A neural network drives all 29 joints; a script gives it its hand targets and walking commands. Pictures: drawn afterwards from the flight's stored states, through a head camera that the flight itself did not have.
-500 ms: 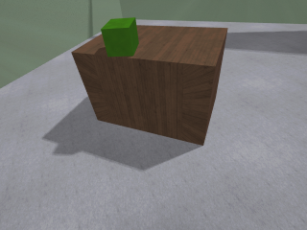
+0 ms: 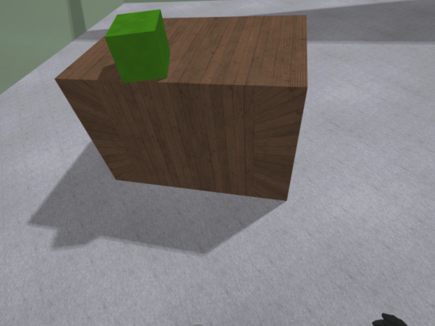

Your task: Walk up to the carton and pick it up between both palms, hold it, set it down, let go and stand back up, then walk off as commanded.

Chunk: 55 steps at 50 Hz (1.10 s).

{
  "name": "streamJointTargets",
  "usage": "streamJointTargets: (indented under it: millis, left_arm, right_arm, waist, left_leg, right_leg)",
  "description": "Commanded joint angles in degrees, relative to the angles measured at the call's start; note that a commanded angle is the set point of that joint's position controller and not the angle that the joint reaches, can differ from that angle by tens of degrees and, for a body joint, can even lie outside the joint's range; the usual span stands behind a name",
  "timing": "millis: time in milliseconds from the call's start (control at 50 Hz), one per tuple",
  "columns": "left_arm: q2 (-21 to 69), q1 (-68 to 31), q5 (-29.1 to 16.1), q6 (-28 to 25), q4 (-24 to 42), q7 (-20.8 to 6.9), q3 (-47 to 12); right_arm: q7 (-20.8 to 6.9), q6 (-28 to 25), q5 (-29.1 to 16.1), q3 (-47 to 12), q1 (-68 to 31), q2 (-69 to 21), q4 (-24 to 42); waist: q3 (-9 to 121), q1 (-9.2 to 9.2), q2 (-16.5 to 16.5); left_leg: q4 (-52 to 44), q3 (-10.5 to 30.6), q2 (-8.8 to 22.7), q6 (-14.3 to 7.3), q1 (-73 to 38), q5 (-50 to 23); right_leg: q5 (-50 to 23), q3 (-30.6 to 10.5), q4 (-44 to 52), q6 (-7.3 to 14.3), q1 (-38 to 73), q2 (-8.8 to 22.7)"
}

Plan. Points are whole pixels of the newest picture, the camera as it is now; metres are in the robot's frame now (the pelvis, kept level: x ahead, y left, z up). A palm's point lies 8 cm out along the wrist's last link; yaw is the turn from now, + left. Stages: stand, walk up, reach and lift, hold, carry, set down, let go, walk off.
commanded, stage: walk up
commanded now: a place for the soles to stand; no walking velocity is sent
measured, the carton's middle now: (141, 45) +1.17 +0.31 +0.04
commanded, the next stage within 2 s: none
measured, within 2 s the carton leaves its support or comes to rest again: neither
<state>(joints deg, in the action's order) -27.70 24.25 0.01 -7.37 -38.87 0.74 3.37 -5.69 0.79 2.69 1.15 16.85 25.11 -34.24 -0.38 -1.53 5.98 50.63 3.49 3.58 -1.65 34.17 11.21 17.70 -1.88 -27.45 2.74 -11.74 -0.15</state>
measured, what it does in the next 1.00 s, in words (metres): steps to the left: left foot, then right foot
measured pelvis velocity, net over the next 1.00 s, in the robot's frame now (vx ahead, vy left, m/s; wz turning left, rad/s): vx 0.22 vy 0.25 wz -0.06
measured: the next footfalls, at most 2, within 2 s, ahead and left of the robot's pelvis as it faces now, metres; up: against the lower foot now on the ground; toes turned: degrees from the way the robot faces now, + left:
left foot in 0.06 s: +0.16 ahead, +0.15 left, +0.00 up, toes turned +0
right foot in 0.60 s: +0.26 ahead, +0.04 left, +0.00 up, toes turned -5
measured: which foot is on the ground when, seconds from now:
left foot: up 0.00-0.04, down 0.06-0.58, up 0.60-0.92, down 0.94-1.00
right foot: down 0.00-0.08, up 0.10-0.58, down 0.60-0.94, up 0.96-1.00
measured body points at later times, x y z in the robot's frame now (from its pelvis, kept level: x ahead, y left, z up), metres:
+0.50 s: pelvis +0.14 +0.14 +0.01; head +0.15 +0.14 +0.46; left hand +0.22 +0.48 -0.07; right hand +0.23 -0.18 -0.07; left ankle +0.12 +0.16 -0.73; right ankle +0.20 +0.01 -0.69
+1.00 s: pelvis +0.22 +0.25 -0.02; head +0.22 +0.26 +0.43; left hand +0.32 +0.60 -0.10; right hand +0.28 -0.07 -0.09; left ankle +0.27 +0.37 -0.73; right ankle +0.21 +0.07 -0.70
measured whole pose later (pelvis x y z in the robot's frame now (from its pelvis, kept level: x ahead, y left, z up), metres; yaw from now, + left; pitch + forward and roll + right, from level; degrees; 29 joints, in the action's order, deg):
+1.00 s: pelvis +0.22 +0.25 -0.02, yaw -4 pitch -2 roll -2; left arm -28.4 22.8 0.0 -4.0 -40.0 2.6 3.6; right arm -5.2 0.0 2.4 1.4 20.0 25.3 -35.0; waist -1.9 -2.5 0.2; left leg 42.2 -0.5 3.0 0.1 21.6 18.3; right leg 23.5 -4.0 -52.8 3.4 -23.5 2.7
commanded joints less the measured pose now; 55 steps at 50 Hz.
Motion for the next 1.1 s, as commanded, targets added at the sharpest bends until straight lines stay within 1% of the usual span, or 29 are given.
streamJointTargets:
  millis: [0, 20, 40, 60, 80, 120, 140, 200, 360, 460, 480, 500, 520, 540, 560, 580, 620, 680, 700, 740, 800, 840, 860, 880, 900, 920, 960, 1020, 1080]
  left_arm:
    - [-11.14, -4.5, -0.05, 0.83, 3.06, 1.38, 3.76]
    - [-6.93, 0.56, 0.09, 0.77, 2.09, 1.35, 1.97]
    - [-3.09, 3.79, -0.16, 0.76, 2.07, 1.33, 0.97]
    - [-4.78, 3.23, -1.02, 1.18, 1.22, 1.62, 1.1]
    - [-8.3, 3.2, -0.61, 1.43, -0.12, 1.86, 1.69]
    - [-11.83, -0.69, -0.78, 2.04, -1.46, 1.68, 2.85]
    - [-10.41, 1.76, -1.25, 2.43, -2.84, 1.21, 2.81]
    - [-8.42, 3.68, -1.19, 3.35, -3.08, 0.64, 2.69]
    - [-7.83, 2.3, -0.35, 4.72, -1.76, 1.36, 2.67]
    - [-7.03, 4.0, 0.26, 3.06, -0.4, 1.98, 2.32]
    - [-7.28, 8.37, 0.31, 2.74, -1.56, 2.35, 2.76]
    - [-7.63, 15.73, 0.19, 2.63, -3.92, 2.98, 3.7]
    - [-9.43, 19.1, 0.08, 2.62, -5.54, 3.82, 5.24]
    - [-11.27, 16.06, 0.73, 2.63, -4.71, 4.37, 6.91]
    - [-14.35, 6.55, 0.41, 2.39, -0.49, 4.93, 7.1]
    - [-16.11, -0.61, 0.46, 1.9, 2.77, 5.17, 6.87]
    - [-16.79, -5.9, 0.8, 0.61, 2.36, 5.46, 5.91]
    - [-14.24, -3.62, 1.65, -0.23, 0.54, 3.61, 4.81]
    - [-14.7, -3.14, 2.05, -0.31, 0.44, 3.28, 4.98]
    - [-16.29, -4.46, 2.54, -0.26, 1.1, 2.51, 5.82]
    - [-16.71, -4.35, 2.2, 0.56, 1.01, 1.48, 6.11]
    - [-16.47, -6.59, 1.75, 1.26, 1.49, 1.19, 6.11]
    - [-15.28, -7.68, 1.84, 1.76, 2.12, 1.2, 5.79]
    - [-11.96, -7.13, 2.22, 2.29, 2.77, 1.4, 4.37]
    - [-6.46, -5.2, 1.69, 2.49, 3.06, 1.5, 2.58]
    - [-3.29, -4.87, 0.37, 2.76, 3.33, 1.65, 1.46]
    - [-10.44, -4.52, 0.22, 3.0, 1.06, 1.74, 2.51]
    - [-11.58, 1.32, -0.63, 3.44, -4.16, 0.62, 3.43]
    - [-8.42, -1.03, -0.49, 3.78, -2.04, 0.14, 3.0]
  right_arm:
    - [0.8, -4.31, -0.4, 8.25, 10.21, 11.77, -2.53]
    - [1.52, -4.58, -0.37, 9.34, 12.36, 14.56, -3.13]
    - [2.15, -4.86, 0.53, 9.76, 12.26, 17.06, -2.43]
    - [2.51, -4.72, -0.07, 9.4, 9.01, 17.69, -0.8]
    - [2.48, -4.2, -1.48, 9.74, 5.2, 18.62, 0.57]
    - [2.67, -4.1, -1.97, 8.97, 3.49, 14.04, 0.61]
    - [3.22, -4.4, -1.8, 8.3, 3.04, 12.33, 0.46]
    - [3.38, -4.33, -1.77, 7.36, 6.24, 10.08, -0.1]
    - [3.07, -2.51, -1.34, 8.6, 1.63, 11.56, 3.55]
    - [2.91, -1.55, -0.07, 8.12, -0.4, 10.94, 4.55]
    - [2.69, -1.34, -0.21, 7.97, -3.22, 10.83, 5.42]
    - [2.57, -1.09, -0.27, 7.9, -6.98, 10.98, 6.35]
    - [2.35, -1.24, -0.54, 7.02, -6.84, 8.14, 6.44]
    - [2.45, -1.37, -0.13, 6.03, -1.62, 5.28, 5.82]
    - [2.51, -0.67, 0.68, 6.46, 2.62, 10.13, 5.23]
    - [2.03, -0.15, 1.12, 7.26, 4.95, 13.45, 3.19]
    - [0.77, 0.33, 0.18, 8.44, 0.77, 14.94, 2.76]
    - [-1.29, 0.38, -0.34, 7.2, 2.83, 11.11, 0.28]
    - [-1.72, 0.34, -0.53, 6.98, 3.44, 9.83, -0.03]
    - [-1.89, 0.51, -0.82, 6.75, 3.37, 9.66, 0.08]
    - [-1.24, 0.08, -0.77, 6.58, 0.01, 9.84, -0.22]
    - [-0.38, -0.64, -1.0, 7.22, 5.56, 9.93, -2.15]
    - [0.22, -1.07, -0.83, 7.7, 10.82, 10.3, -3.95]
    - [1.15, -1.77, -0.69, 8.62, 17.43, 11.99, -6.55]
    - [1.96, -2.3, -0.17, 9.2, 18.41, 14.97, -5.97]
    - [2.72, -2.93, 0.17, 9.16, 15.05, 17.06, -3.56]
    - [3.23, -2.85, -0.89, 9.52, 4.59, 19.44, 0.17]
    - [3.39, -3.23, -1.07, 7.82, 0.93, 11.94, 0.15]
    - [3.17, -3.42, -0.77, 6.9, 7.22, 10.62, -0.48]
  waist:
    - [10.72, -6.11, -3.72]
    - [11.51, -6.27, 3.41]
    - [10.38, -5.23, 13.45]
    - [4.88, -3.28, 9.23]
    - [6.24, -2.67, 9.86]
    - [-1.74, -2.28, 1.84]
    - [-2.19, -1.31, 1.33]
    - [1.09, -2.16, 5.05]
    - [-6.14, 0.11, 4.46]
    - [-0.73, 0.25, -1.36]
    - [1.24, 3.01, -2.13]
    - [4.09, 8.54, -4.37]
    - [7.31, 11.77, -9.03]
    - [7.89, 9.03, -20.79]
    - [6.02, 3.09, -11.77]
    - [-2.32, -0.74, -7.41]
    - [-10.27, -1.82, -6.77]
    - [-9.01, -2.64, -6.73]
    - [-6.87, -2.29, -9.28]
    - [-3.08, -2.16, -14.74]
    - [-2.72, 0.39, -16.94]
    - [-0.11, -2.44, -15.74]
    - [2.02, -4.85, -11.34]
    - [3.74, -7.41, -2.45]
    - [1.12, -8.02, 9.28]
    - [-3.23, -6.91, 15.51]
    - [-5.07, -3.11, 8.22]
    - [-4.51, 0.35, 2.83]
    - [-2.53, -2.18, 4.68]
  left_leg:
    - [-26.51, -0.19, 0.81, -0.54, -25.19, -2.67]
    - [-23.44, 5.08, 3.78, 0.46, -35.65, -1.79]
    - [-25.42, 17.59, 10.15, 0.28, -39.35, 3.06]
    - [-31.94, 26.62, 13.73, 0.0, -32.76, 12.35]
    - [-37.11, 35.55, 18.9, -3.45, -31.09, 17.31]
    - [-38.49, 24.09, 12.05, 2.13, -23.61, 15.48]
    - [-37.48, 16.43, 8.9, 5.15, -23.73, 8.04]
    - [-32.36, 5.36, 3.51, 6.67, -28.35, -15.96]
    - [-38.52, 1.49, 1.68, 10.03, -25.65, -18.12]
    - [-27.0, 2.79, 4.57, 4.95, -28.68, -23.15]
    - [-21.64, 1.43, 3.98, 5.34, -22.92, -26.23]
    - [-9.25, -2.48, 0.55, 6.7, -17.66, -30.02]
    - [4.53, -6.34, -5.86, 8.4, -9.78, -22.76]
    - [18.09, -0.47, -8.2, 6.57, 6.2, 21.49]
    - [24.27, 7.49, -2.86, 4.76, 7.27, 20.29]
    - [27.85, 6.5, -0.98, 4.73, 8.46, 19.54]
    - [26.51, 10.31, 2.11, 2.78, 6.16, 21.67]
    - [13.47, 2.83, 0.27, 2.91, -2.24, 5.62]
    - [7.93, 0.46, -0.11, 2.65, -2.48, 5.19]
    - [0.59, -2.71, 0.06, 2.18, -5.84, 7.05]
    - [-9.79, -5.51, 0.6, 1.61, -11.85, 10.19]
    - [-15.41, -7.92, 0.99, 0.63, -18.49, 6.0]
    - [-18.98, -9.07, -0.09, 0.32, -25.07, 4.22]
    - [-21.13, -5.25, -1.41, 0.64, -32.71, 7.92]
    - [-26.48, 6.17, 3.02, 1.75, -34.39, 15.69]
    - [-36.41, 26.05, 10.9, 2.47, -28.11, 31.77]
    - [-46.45, 37.1, 17.45, -0.5, -19.38, 42.39]
    - [-39.73, 13.44, 7.66, 0.85, -22.19, 21.23]
    - [-36.51, 6.68, 4.55, -2.52, -28.04, 9.24]
  right_leg:
    - [-15.79, -4.43, -19.99, 3.72, -1.2, 8.42]
    - [-0.94, -3.07, -27.06, 1.23, -13.42, 4.91]
    - [14.42, -3.67, -37.13, -0.41, -25.35, -2.38]
    - [15.72, -3.89, -40.32, -0.57, -29.5, -4.56]
    - [12.46, -2.99, -43.3, -0.56, -30.65, -2.56]
    - [3.83, -5.88, -40.59, -0.95, -28.56, 1.62]
    - [0.21, -6.96, -37.82, -1.64, -26.13, 2.06]
    - [-4.01, -2.93, -35.44, -2.37, -23.12, 0.78]
    - [-3.09, 4.04, -22.33, -2.03, -19.23, -1.88]
    - [-3.54, 6.08, -5.16, 0.36, -10.87, 1.34]
    - [-4.09, 7.71, -1.72, 1.3, -1.47, 0.77]
    - [-9.81, 10.12, 4.93, 2.81, 10.52, -0.21]
    - [-15.69, 6.24, 6.1, 5.6, 22.21, 2.86]
    - [-6.06, -18.73, 2.59, 10.68, 27.2, 16.92]
    - [18.92, -34.78, 9.62, 13.92, 15.3, 26.87]
    - [28.88, -37.53, 15.51, 15.43, 2.64, 29.87]
    - [23.64, -32.53, 17.82, 15.62, -10.72, 30.03]
    - [17.89, -9.37, 14.94, 7.68, -14.26, 12.67]
    - [17.28, -5.16, 12.45, 6.91, -11.86, 10.55]
    - [16.73, -2.19, 10.71, 7.15, -9.63, 9.68]
    - [15.78, -3.21, 9.13, 7.16, -11.11, 9.64]
    - [14.82, -3.46, 3.49, 6.46, -11.74, 10.9]
    - [15.7, -2.09, -3.92, 5.82, -14.0, 9.94]
    - [14.45, -0.73, -18.24, 3.92, -19.39, 6.76]
    - [14.49, 2.94, -32.17, 1.46, -28.6, 1.35]
    - [15.06, -0.93, -43.4, -0.04, -37.12, -5.01]
    - [6.18, -7.06, -45.59, 0.64, -34.39, -0.97]
    - [-4.48, -2.68, -37.98, -1.92, -27.42, 2.45]
    - [-4.5, 1.26, -31.05, -2.36, -26.84, 1.56]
